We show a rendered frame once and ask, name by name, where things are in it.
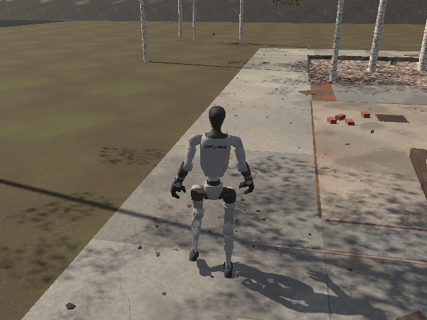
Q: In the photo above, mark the right robot hand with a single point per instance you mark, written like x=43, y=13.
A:
x=244, y=184

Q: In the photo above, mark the robot right forearm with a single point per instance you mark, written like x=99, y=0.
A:
x=247, y=175

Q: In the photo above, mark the robot left upper arm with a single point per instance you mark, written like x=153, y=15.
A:
x=190, y=151

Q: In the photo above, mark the left robot hand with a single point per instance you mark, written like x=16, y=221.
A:
x=174, y=189

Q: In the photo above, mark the robot right upper arm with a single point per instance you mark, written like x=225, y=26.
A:
x=240, y=153

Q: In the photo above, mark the robot torso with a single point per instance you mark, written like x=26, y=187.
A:
x=214, y=160

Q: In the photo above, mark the robot head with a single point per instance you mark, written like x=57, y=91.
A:
x=217, y=115

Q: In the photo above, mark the robot left forearm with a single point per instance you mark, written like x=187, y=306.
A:
x=180, y=176

